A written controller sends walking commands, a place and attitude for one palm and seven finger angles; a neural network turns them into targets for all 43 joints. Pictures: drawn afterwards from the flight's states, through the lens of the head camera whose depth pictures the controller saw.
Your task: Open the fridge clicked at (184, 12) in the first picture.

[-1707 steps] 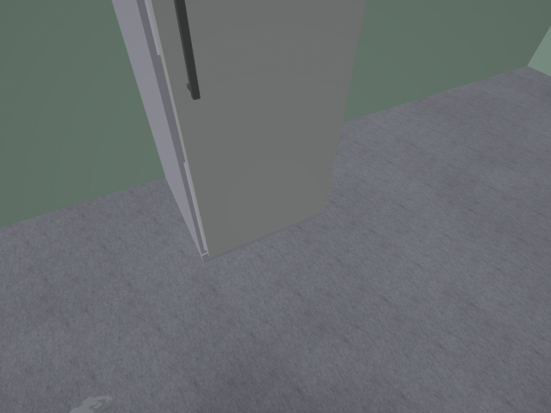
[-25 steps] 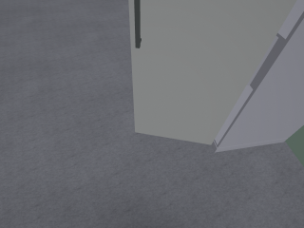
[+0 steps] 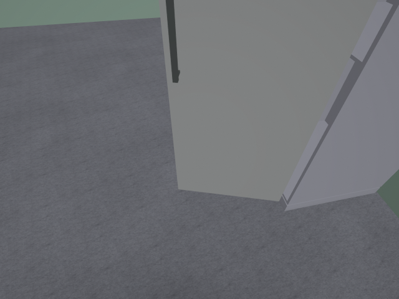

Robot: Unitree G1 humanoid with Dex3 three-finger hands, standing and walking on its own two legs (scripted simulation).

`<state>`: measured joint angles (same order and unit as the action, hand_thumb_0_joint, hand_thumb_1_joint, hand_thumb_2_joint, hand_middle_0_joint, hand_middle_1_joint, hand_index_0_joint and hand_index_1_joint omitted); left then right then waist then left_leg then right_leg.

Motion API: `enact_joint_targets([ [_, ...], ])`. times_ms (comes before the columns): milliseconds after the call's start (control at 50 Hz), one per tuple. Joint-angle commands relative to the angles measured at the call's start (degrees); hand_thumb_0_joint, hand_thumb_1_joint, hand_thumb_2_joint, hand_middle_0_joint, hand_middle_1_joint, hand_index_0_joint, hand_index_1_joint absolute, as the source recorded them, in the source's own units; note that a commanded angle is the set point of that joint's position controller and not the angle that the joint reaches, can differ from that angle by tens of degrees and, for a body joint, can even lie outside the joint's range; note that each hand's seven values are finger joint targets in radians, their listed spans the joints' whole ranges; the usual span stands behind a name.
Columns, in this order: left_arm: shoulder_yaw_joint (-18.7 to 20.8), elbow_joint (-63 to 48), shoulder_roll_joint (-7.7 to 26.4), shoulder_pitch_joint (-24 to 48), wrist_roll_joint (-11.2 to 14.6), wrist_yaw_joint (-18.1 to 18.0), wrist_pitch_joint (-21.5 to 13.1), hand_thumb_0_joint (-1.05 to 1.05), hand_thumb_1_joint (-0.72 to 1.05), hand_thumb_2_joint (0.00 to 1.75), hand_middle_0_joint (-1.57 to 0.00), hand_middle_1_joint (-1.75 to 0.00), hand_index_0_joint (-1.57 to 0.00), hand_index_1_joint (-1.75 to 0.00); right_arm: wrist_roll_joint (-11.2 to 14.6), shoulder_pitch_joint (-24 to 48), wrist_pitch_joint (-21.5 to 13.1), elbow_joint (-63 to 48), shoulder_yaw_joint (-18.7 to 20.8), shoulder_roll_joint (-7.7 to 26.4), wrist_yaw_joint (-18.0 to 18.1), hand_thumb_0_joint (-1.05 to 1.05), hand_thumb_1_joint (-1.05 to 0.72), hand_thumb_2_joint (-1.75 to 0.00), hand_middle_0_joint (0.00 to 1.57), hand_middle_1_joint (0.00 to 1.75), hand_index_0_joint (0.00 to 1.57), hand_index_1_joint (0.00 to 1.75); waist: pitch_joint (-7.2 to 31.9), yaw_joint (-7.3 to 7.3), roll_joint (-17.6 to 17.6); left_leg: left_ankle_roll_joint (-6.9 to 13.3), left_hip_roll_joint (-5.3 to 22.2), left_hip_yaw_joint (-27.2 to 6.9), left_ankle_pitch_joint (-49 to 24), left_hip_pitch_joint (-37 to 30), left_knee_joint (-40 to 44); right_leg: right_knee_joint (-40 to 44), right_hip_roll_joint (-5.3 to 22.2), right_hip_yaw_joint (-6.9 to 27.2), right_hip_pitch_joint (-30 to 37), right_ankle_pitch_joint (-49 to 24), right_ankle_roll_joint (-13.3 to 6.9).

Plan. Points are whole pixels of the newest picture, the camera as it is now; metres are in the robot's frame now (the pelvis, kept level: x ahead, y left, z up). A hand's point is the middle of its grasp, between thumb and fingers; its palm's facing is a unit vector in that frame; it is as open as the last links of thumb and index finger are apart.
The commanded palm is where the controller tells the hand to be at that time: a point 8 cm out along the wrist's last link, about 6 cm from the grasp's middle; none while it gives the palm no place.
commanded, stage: let the arm hang, fingers relaxed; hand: left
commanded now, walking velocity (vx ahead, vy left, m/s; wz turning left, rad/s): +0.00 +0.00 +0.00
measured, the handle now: (174, 37) +0.76 +0.12 +0.18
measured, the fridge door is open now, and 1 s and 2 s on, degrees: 70 70 70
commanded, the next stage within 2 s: look to check the result in 0.08 s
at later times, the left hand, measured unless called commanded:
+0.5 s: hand out of the picture +0.10 +0.23 -0.15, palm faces -0.03 -0.94 -0.34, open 7.4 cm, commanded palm none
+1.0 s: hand out of the picture +0.11 +0.20 -0.16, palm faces -0.03 -0.95 -0.32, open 7.4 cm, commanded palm none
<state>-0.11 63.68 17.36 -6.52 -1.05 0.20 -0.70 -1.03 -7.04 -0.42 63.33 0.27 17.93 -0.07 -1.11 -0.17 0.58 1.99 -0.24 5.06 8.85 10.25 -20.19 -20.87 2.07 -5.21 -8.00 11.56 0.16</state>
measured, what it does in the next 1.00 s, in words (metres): stands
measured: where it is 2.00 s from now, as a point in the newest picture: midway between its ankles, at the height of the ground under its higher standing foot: outside the picture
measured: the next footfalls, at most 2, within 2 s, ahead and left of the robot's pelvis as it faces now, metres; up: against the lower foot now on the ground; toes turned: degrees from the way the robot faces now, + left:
none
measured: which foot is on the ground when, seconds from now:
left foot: down 0.00-1.00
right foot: down 0.00-1.00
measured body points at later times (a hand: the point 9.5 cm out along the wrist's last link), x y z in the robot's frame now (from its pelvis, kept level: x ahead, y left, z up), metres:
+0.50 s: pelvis +0.03 -0.02 +0.00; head +0.04 -0.02 +0.45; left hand +0.10 +0.28 -0.13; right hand +0.10 -0.31 -0.14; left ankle +0.03 +0.09 -0.75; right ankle +0.00 -0.12 -0.75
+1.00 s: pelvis +0.04 -0.03 +0.00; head +0.05 -0.03 +0.45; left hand +0.11 +0.25 -0.14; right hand +0.11 -0.32 -0.14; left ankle +0.03 +0.09 -0.75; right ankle +0.00 -0.12 -0.75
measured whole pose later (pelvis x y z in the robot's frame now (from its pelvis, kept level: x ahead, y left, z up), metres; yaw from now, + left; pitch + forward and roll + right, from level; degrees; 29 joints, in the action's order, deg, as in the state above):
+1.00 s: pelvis +0.04 -0.03 +0.00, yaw +0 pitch -1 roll +0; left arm -0.1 65.0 17.6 -6.4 -0.7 -0.4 -0.9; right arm -0.8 -6.3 0.0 65.0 -0.5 17.9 0.8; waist -2.0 -0.4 0.0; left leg -0.8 1.9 4.3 10.4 5.8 -17.1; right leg -16.3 -0.5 -5.7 -2.9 12.8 -2.0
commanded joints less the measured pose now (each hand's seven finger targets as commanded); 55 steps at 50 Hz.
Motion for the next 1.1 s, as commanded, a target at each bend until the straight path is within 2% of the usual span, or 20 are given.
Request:
enact_joint_targets([
  [0, 2.4, -2.3, 11.9, 1.1, 0.2, -0.5, -1.3, 0.00, 0.90, 0.90, -0.20, -0.30, -0.20, -0.30, 0.0, 1.9, -1.2, -2.7, 1.9, 11.3, 0.8, 0.00, -0.90, -0.90, 0.20, 0.30, 0.20, 0.30, 2.7, -0.01, 0.7, -0.3, 8.4, -8.6, -5.8, -2.1, 4.9, 4.7, 6.1, 6.6, 0.1, -3.9, -2.1],
  [60, 2.4, -2.4, 12.2, 1.6, 0.2, -0.5, -1.3, 0.00, 0.90, 0.90, -0.20, -0.30, -0.20, -0.30, 0.1, 2.6, -1.3, -2.7, 1.9, 11.6, 0.8, 0.00, -0.90, -0.90, 0.20, 0.30, 0.20, 0.30, 2.9, -0.01, 1.5, -0.5, 8.5, -8.5, -6.7, -2.6, 5.0, 5.1, 6.4, 6.6, 0.7, -4.6, -2.2],
  [140, 2.5, -2.4, 12.6, 1.8, 0.2, -0.5, -1.5, 0.00, 0.90, 0.90, -0.20, -0.30, -0.20, -0.30, 0.2, 2.9, -1.3, -2.6, 1.8, 12.1, 0.9, 0.00, -0.90, -0.90, 0.20, 0.30, 0.20, 0.30, 3.8, -0.13, 0.1, -0.6, 8.6, -8.4, -8.2, -3.8, 4.7, 5.7, 6.4, 6.6, 1.4, -6.5, -2.3],
  [220, 2.4, -2.1, 12.7, 2.0, 0.3, -0.5, -1.6, 0.00, 0.90, 0.90, -0.20, -0.30, -0.20, -0.30, 0.2, 3.1, -1.3, -2.3, 1.7, 12.3, 1.0, 0.00, -0.90, -0.90, 0.20, 0.30, 0.20, 0.30, 4.5, -0.17, 0.6, -0.7, 8.6, -8.1, -9.7, -4.4, 4.6, 5.8, 6.8, 6.6, 2.7, -8.7, -2.4],
  [240, 2.5, -2.2, 12.9, 1.9, 0.3, -0.6, -1.7, 0.00, 0.90, 0.90, -0.20, -0.30, -0.20, -0.30, 0.3, 3.0, -1.3, -2.5, 1.7, 12.4, 1.0, 0.00, -0.90, -0.90, 0.20, 0.30, 0.20, 0.30, 4.6, -0.17, -0.4, -0.7, 8.7, -8.1, -10.5, -4.8, 4.3, 5.8, 6.7, 6.4, 2.8, -9.8, -2.4],
  [300, 2.4, -1.9, 12.8, 2.0, 0.4, -0.6, -1.6, 0.00, 0.90, 0.90, -0.20, -0.30, -0.20, -0.30, 0.2, 3.0, -1.3, -2.1, 1.7, 12.5, 1.1, 0.00, -0.90, -0.90, 0.20, 0.30, 0.20, 0.30, 5.0, -0.22, 0.5, -0.7, 8.7, -8.0, -11.2, -5.4, 4.3, 5.8, 7.0, 6.4, 3.3, -10.8, -2.5],
  [440, 2.4, -1.7, 13.2, 1.9, 0.4, -0.8, -1.7, 0.00, 0.90, 0.90, -0.20, -0.30, -0.20, -0.30, 0.3, 2.9, -1.0, -2.1, 1.6, 12.4, 1.1, 0.00, -0.90, -0.90, 0.20, 0.30, 0.20, 0.30, 4.2, -0.27, -1.7, -0.8, 8.8, -7.5, -10.8, -5.9, 4.2, 6.4, 6.9, 6.4, 3.2, -12.4, -2.5],
  [540, 2.4, -1.7, 13.1, 1.5, 0.4, -0.9, -1.7, 0.00, 0.90, 0.90, -0.20, -0.30, -0.20, -0.30, 0.3, 2.9, -0.9, -1.9, 1.6, 12.1, 1.2, 0.00, -0.90, -0.90, 0.20, 0.30, 0.20, 0.30, 4.9, -0.24, -1.2, -0.8, 8.7, -7.2, -11.8, -6.6, 3.8, 6.3, 7.0, 6.5, 3.8, -14.6, -2.6],
  [620, 2.3, -1.6, 12.9, 1.8, 0.5, -0.9, -1.6, 0.00, 0.90, 0.90, -0.20, -0.30, -0.20, -0.30, 0.2, 2.8, -0.9, -1.7, 1.5, 11.9, 1.3, 0.00, -0.90, -0.90, 0.20, 0.30, 0.20, 0.30, 4.0, -0.32, -0.7, -1.0, 8.8, -7.0, -11.9, -6.2, 4.1, 6.3, 7.0, 6.4, 3.9, -14.9, -2.6],
  [640, 2.3, -1.7, 13.0, 1.7, 0.4, -0.9, -1.6, 0.00, 0.90, 0.90, -0.20, -0.30, -0.20, -0.30, 0.3, 2.7, -0.8, -1.8, 1.4, 11.8, 1.3, 0.00, -0.90, -0.90, 0.20, 0.30, 0.20, 0.30, 4.0, -0.26, -1.6, -0.9, 8.7, -7.1, -11.7, -6.2, 4.0, 6.5, 6.8, 6.3, 3.9, -14.8, -2.6],
  [720, 2.3, -1.7, 12.5, 1.9, 0.4, -1.0, -1.5, 0.00, 0.90, 0.90, -0.20, -0.30, -0.20, -0.30, 0.2, 2.8, -0.9, -1.6, 1.4, 11.5, 1.4, 0.00, -0.90, -0.90, 0.20, 0.30, 0.20, 0.30, 3.5, -0.24, -0.4, -1.1, 8.7, -6.9, -11.7, -6.0, 4.3, 6.5, 6.9, 6.5, 4.2, -15.0, -2.7],
  [740, 2.4, -1.8, 12.6, 1.4, 0.4, -1.0, -1.6, 0.00, 0.90, 0.90, -0.20, -0.30, -0.20, -0.30, 0.2, 2.5, -0.9, -1.8, 1.4, 11.5, 1.4, 0.00, -0.90, -0.90, 0.20, 0.30, 0.20, 0.30, 4.4, -0.18, -1.2, -1.0, 8.8, -6.9, -12.4, -6.5, 3.9, 6.4, 6.8, 6.2, 4.5, -15.8, -2.6],
  [820, 2.4, -1.8, 12.3, 1.5, 0.5, -1.1, -1.6, 0.00, 0.90, 0.90, -0.20, -0.30, -0.20, -0.30, 0.1, 2.5, -0.9, -1.7, 1.4, 11.3, 1.6, 0.00, -0.90, -0.90, 0.20, 0.30, 0.20, 0.30, 4.6, -0.24, -0.1, -1.1, 8.8, -6.7, -13.0, -6.8, 3.9, 6.2, 6.9, 6.5, 5.0, -16.9, -2.7],
  [1080, 2.5, -1.6, 11.6, 0.7, 0.5, -1.3, -1.6, 0.00, 0.90, 0.90, -0.20, -0.30, -0.20, -0.30, 0.2, 1.1, -0.6, -1.5, 1.4, 10.2, 1.8, 0.00, -0.90, -0.90, 0.20, 0.30, 0.20, 0.30, 4.1, -0.24, -1.1, -1.2, 8.7, -6.0, -12.6, -6.8, 3.3, 6.3, 6.9, 6.3, 5.3, -19.8, -2.4],
])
